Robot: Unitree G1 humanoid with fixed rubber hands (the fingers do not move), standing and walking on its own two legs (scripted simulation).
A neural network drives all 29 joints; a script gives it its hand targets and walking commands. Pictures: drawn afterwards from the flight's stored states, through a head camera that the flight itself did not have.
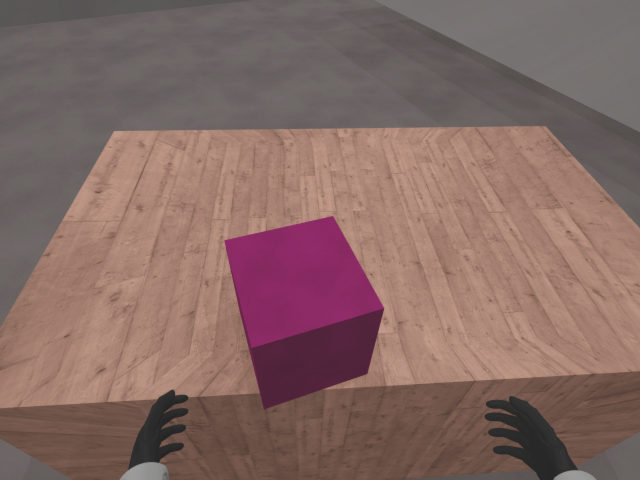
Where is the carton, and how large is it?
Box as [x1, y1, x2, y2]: [224, 216, 383, 408]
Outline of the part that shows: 332,216 224,240 241,318 264,408 365,374 367,372 383,307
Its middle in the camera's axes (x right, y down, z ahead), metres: -0.03 +0.12 +0.60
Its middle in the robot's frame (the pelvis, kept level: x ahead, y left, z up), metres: +0.36 +0.06 -0.04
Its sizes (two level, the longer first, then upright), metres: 0.184 0.173 0.190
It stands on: a pedestal, 0.65 m high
